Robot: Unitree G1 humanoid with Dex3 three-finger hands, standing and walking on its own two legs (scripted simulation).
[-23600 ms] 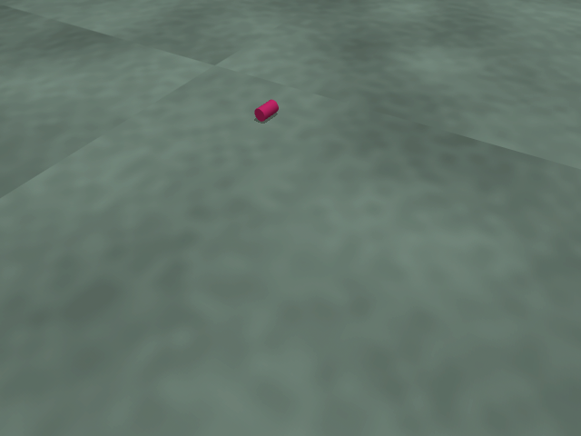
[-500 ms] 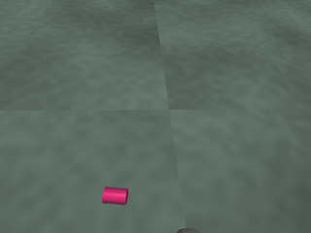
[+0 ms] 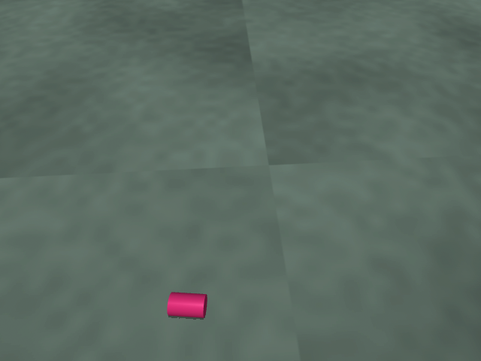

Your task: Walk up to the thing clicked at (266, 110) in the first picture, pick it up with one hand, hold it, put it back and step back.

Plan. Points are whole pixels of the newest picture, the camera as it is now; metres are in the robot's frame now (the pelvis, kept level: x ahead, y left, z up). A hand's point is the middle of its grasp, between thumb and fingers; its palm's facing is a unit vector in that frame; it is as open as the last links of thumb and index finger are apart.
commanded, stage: walk up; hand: left
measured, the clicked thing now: (187, 304) +0.42 +0.23 -0.72
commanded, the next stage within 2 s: stand in 0.66 s
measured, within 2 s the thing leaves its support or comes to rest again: neither
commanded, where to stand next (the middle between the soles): +0.02 +0.01 m, yaw -3 degrees
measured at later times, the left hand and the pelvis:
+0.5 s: hand out of the picture +0.13 +0.28 -0.15, palm faces -0.08 -0.93 -0.35, open 7.4 cm; pelvis +0.00 +0.02 +0.00, yaw -3 degrees
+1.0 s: hand out of the picture +0.09 +0.25 -0.13, palm faces -0.06 -0.94 -0.33, open 7.4 cm; pelvis -0.02 +0.00 +0.02, yaw -3 degrees
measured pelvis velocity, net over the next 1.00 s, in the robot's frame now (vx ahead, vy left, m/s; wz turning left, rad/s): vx -0.02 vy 0.00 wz -0.05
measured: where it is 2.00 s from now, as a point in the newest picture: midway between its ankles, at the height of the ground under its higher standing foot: outside the picture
